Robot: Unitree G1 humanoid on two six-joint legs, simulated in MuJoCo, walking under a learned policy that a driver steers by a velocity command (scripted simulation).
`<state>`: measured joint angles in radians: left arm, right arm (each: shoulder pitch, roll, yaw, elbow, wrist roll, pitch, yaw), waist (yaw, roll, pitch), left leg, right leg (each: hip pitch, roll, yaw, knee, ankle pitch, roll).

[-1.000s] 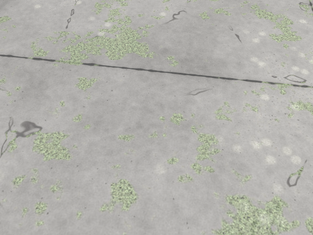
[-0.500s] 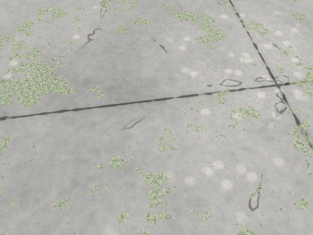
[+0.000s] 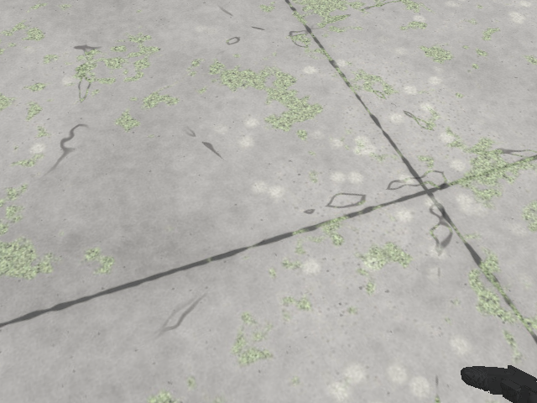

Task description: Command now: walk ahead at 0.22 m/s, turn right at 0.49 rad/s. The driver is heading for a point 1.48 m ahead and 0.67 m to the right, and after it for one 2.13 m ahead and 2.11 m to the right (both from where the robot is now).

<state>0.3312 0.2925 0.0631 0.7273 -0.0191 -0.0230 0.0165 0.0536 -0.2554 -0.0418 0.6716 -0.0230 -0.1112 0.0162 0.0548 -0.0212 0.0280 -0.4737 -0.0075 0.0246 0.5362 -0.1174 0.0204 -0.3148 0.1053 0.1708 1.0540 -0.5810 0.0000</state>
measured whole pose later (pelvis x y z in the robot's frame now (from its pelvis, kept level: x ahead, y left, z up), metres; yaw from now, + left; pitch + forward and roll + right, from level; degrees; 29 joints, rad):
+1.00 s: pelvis +0.10 -0.01 +0.02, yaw -34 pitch +2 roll -1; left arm 0.19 0.36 0.10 0.60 -0.01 0.06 0.03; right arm 0.16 -0.26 -0.07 0.74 -0.01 0.00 -0.02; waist -0.01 -0.05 0.03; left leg -0.26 0.01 0.01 0.47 -0.24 0.02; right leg -0.53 0.09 0.13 1.14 -0.45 0.06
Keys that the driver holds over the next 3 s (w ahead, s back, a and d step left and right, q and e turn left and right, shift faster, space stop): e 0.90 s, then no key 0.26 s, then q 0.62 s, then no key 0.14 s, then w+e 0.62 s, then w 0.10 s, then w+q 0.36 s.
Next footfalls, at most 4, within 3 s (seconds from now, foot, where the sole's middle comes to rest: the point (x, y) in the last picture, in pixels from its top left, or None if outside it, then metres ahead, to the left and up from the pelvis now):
0.40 right None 0.12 -0.15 -0.76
0.84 left None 0.20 0.07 -0.76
1.20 right None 0.03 -0.14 -0.76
1.62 left None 0.17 0.07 -0.76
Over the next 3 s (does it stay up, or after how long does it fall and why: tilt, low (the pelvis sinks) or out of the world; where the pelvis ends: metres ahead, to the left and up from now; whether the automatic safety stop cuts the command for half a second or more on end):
stays up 0.48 -0.26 0.01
